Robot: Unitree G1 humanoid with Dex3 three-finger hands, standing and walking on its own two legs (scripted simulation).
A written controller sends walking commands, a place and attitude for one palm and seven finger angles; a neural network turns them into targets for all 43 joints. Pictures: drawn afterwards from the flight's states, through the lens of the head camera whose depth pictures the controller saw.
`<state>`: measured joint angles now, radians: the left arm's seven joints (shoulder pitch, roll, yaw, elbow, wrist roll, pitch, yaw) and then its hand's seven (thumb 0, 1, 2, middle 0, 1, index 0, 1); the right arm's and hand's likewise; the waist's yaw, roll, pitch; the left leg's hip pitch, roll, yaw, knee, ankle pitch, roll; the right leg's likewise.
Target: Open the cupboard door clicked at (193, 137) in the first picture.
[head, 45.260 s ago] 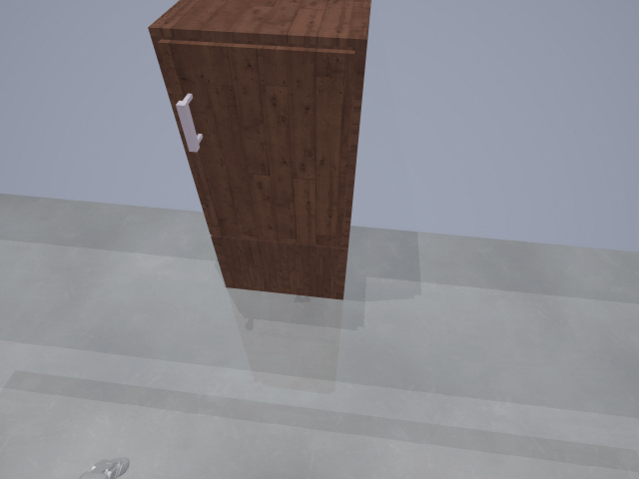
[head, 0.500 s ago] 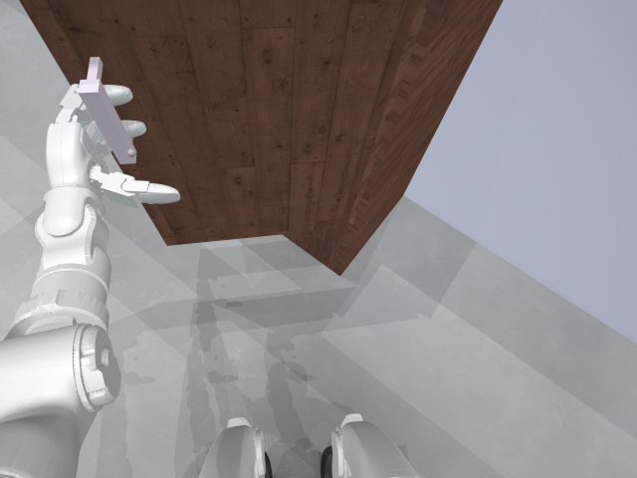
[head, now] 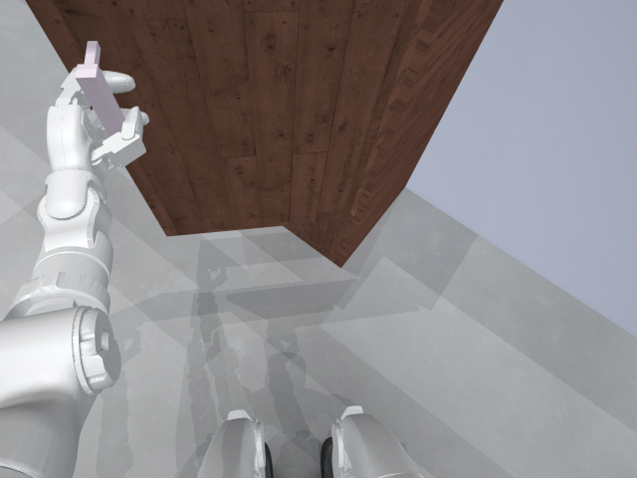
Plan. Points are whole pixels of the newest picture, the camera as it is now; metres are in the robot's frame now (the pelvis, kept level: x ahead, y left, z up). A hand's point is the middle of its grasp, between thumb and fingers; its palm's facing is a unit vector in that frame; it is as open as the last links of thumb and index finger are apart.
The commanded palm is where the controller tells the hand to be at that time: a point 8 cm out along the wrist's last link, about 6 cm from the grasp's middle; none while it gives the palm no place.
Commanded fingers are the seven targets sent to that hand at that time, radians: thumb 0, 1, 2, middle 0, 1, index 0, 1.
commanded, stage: close the thumb around the handle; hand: left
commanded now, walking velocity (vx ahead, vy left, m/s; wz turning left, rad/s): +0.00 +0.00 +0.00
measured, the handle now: (110, 100) +0.56 +0.22 +0.07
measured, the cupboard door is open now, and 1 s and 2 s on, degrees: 46 76 86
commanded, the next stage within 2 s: pull the door open along its arc in 0.10 s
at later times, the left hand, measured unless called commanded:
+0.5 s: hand (133, 148) +0.50 +0.19 +0.06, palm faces +0.08 -1.00 -0.01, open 5.5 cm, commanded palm +0.44 +0.23 +0.06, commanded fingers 0.00 0.90 0.90 -0.40 -1.35 -0.40 -1.35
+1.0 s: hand (203, 268) +0.34 +0.10 +0.07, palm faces +0.38 -0.92 +0.05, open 6.1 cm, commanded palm +0.28 +0.17 +0.06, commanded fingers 0.00 0.90 0.90 -0.40 -1.35 -0.40 -1.35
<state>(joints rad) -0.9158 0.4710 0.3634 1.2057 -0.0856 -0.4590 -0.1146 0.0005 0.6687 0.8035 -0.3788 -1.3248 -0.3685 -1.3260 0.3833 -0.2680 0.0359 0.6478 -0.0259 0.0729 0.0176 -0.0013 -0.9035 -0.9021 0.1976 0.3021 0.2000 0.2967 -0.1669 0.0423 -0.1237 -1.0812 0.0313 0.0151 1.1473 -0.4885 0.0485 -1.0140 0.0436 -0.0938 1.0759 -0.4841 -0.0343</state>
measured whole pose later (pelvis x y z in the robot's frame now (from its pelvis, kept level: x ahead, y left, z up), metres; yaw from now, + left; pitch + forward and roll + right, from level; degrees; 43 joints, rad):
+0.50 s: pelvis +0.02 +0.00 +0.01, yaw -1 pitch +23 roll -3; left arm -0.72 0.41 0.37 1.02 -0.14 -0.43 -0.16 0.00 0.76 0.79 -0.37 -1.35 -0.37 -1.35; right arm 0.39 -0.26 0.02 0.60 0.00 0.10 0.03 0.00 -0.90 -0.90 0.20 0.30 0.20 0.30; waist -0.15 0.04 -0.14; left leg -1.00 0.04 0.05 1.09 -0.50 0.05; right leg -0.95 0.06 -0.06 1.03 -0.48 -0.03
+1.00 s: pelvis +0.01 -0.01 +0.02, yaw +1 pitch +15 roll -1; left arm -0.06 -0.06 -0.04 0.31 0.01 -0.37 0.44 0.00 0.67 0.74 -0.37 -1.31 -0.37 -1.31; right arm 0.17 -0.18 0.01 0.52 -0.05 0.06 0.06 0.00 -0.91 -0.90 0.19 0.30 0.20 0.30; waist 0.00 0.02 -0.16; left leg -0.83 0.01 0.04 1.05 -0.49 0.03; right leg -0.80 0.03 -0.06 1.04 -0.51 -0.05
